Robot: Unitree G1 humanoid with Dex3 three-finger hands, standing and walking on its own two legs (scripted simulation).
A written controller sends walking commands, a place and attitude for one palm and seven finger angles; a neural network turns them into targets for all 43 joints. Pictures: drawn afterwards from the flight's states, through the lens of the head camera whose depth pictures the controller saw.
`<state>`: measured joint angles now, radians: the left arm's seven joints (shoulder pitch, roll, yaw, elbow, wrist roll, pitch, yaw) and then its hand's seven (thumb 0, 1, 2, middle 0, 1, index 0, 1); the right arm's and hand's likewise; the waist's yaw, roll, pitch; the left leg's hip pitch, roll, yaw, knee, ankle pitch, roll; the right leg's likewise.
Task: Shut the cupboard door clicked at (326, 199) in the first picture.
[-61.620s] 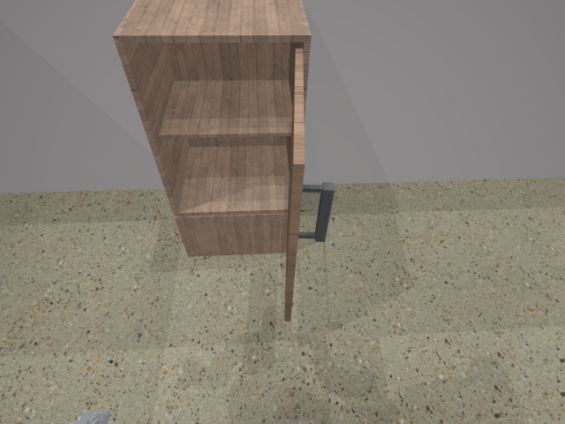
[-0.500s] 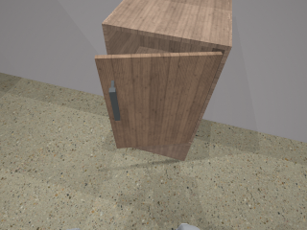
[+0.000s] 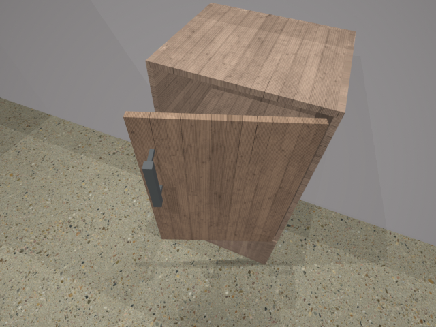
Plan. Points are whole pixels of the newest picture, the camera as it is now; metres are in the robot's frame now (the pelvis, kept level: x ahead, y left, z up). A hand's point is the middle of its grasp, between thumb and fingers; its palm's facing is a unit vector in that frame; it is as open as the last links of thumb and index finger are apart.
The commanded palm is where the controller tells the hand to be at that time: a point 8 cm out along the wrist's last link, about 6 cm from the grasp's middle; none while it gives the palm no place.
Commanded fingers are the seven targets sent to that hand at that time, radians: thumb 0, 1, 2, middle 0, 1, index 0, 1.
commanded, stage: come to a stop and stand still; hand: left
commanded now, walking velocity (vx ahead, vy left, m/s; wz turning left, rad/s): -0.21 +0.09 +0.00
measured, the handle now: (154, 179) +0.43 +0.19 -0.05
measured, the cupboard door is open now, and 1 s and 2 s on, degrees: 21 21 21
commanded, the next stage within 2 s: look again from close up in 0.84 s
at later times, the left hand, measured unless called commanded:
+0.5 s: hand out of the picture +0.04 +0.25 -0.16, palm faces -0.03 -0.96 -0.29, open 7.4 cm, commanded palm none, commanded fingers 0.00 0.90 0.90 -0.20 -0.30 -0.20 -0.30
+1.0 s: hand out of the picture -0.05 +0.25 -0.17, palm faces -0.07 -0.98 -0.19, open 7.4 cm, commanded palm none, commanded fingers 0.00 0.90 0.90 -0.20 -0.30 -0.20 -0.30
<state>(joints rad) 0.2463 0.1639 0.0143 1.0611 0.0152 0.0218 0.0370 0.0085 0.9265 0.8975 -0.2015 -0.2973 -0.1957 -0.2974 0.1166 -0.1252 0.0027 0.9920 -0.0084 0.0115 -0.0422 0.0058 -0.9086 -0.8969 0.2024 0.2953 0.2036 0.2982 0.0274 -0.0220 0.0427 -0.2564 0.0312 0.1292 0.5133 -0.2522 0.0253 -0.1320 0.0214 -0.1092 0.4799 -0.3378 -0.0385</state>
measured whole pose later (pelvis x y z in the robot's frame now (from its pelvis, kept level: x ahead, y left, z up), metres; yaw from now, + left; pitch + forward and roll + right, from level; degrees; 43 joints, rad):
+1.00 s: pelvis -0.05 +0.07 +0.00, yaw -3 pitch +0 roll +0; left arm 0.34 0.18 -0.03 1.04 0.02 0.02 0.03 0.01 0.90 0.90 -0.20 -0.30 -0.19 -0.30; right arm 0.29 -0.18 0.02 1.04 -0.01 0.00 -0.02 0.01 -0.91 -0.90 0.20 0.30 0.20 0.30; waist 0.00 -0.01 0.02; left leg -0.24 -0.07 0.06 0.43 -0.19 0.09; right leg -0.19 -0.03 0.02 0.45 -0.26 0.03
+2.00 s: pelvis -0.06 +0.02 -0.12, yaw -1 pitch +16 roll -1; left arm 0.58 0.18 0.12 0.01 -0.25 -0.52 -0.14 0.02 0.90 0.90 -0.47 -0.59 -0.46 -0.59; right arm 0.14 -0.25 -0.05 0.50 0.01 -0.25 -0.02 0.02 -0.91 -0.90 0.20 0.30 0.20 0.30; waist 0.05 -0.02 -0.17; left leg -1.02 -0.02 0.00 1.30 -0.56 0.02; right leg -0.99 0.03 -0.13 1.28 -0.57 -0.10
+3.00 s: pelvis -0.05 +0.06 -0.10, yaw -2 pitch +17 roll -4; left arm 0.39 0.21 0.11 -0.02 -0.23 -0.44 -0.12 0.02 0.90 0.90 -1.29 -1.48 -1.28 -1.48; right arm 0.22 -0.22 0.03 0.49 0.00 -0.14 -0.03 0.02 -0.90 -0.90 0.21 0.30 0.21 0.30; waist 0.02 0.03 -0.17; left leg -0.97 -0.03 0.00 1.22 -0.54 0.08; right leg -0.92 0.03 -0.11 1.15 -0.52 -0.04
